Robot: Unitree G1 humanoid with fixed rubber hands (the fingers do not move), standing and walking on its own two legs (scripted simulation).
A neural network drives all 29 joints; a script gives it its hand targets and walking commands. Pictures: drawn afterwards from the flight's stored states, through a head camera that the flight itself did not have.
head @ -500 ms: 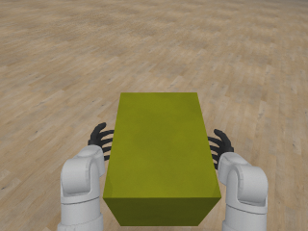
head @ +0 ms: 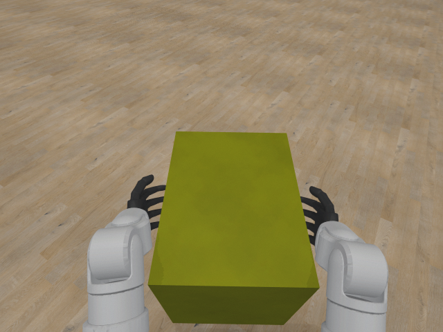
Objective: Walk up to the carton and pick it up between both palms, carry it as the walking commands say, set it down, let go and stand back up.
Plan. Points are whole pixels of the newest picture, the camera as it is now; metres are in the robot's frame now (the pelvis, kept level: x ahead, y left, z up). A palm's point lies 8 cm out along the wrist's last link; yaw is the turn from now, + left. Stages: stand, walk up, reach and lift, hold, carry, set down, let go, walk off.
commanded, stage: carry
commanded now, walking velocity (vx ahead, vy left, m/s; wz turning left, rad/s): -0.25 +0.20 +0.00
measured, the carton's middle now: (229, 228) +0.30 +0.00 +0.03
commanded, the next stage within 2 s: none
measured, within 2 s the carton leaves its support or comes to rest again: neither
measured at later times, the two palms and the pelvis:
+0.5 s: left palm (37, 330) +0.10 +0.23 +0.12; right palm out of the picture +0.09 -0.07 +0.11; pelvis -0.17 +0.08 +0.01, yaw -2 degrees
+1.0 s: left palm out of the picture -0.05 +0.36 +0.11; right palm out of the picture -0.06 +0.06 +0.12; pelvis -0.31 +0.20 +0.00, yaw -2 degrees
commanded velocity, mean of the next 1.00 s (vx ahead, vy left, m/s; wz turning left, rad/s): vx -0.17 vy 0.13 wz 0.00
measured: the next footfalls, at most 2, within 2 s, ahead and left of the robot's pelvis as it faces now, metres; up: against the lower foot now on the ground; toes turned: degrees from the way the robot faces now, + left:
right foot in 0.38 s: -0.08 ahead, -0.06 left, +0.00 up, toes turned -6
left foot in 0.66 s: -0.17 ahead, +0.23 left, +0.00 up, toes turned +5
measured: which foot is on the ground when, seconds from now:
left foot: down 0.00-0.40, up 0.42-0.64, down 0.66-1.00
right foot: up 0.00-0.36, down 0.38-0.66, up 0.68-1.00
